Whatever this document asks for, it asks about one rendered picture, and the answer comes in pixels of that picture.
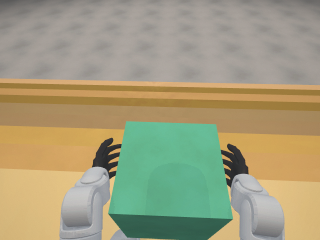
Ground left robot hand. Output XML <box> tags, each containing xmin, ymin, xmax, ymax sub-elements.
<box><xmin>92</xmin><ymin>138</ymin><xmax>122</xmax><ymax>179</ymax></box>

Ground right robot forearm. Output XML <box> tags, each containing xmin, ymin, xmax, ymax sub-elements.
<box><xmin>230</xmin><ymin>173</ymin><xmax>285</xmax><ymax>240</ymax></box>

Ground left robot thigh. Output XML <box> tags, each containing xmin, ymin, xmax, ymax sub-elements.
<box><xmin>110</xmin><ymin>229</ymin><xmax>141</xmax><ymax>240</ymax></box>

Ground left robot forearm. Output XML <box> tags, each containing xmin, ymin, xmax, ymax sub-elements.
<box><xmin>59</xmin><ymin>166</ymin><xmax>111</xmax><ymax>240</ymax></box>

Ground right robot hand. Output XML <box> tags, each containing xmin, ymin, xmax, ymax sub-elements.
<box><xmin>221</xmin><ymin>143</ymin><xmax>249</xmax><ymax>189</ymax></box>

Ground carton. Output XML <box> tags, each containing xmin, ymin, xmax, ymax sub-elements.
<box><xmin>108</xmin><ymin>121</ymin><xmax>233</xmax><ymax>240</ymax></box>

